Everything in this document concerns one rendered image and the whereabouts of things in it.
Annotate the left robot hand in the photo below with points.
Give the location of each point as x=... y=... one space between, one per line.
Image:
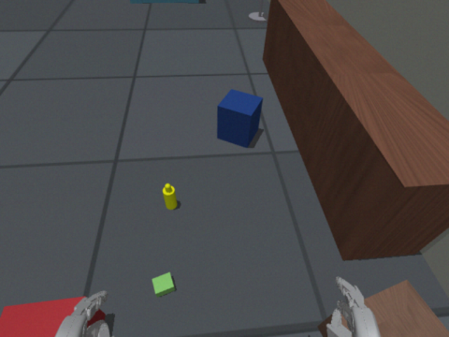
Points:
x=75 y=325

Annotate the floor lamp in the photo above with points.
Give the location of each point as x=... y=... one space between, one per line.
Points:
x=259 y=17

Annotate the right robot hand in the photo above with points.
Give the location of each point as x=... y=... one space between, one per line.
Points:
x=360 y=319

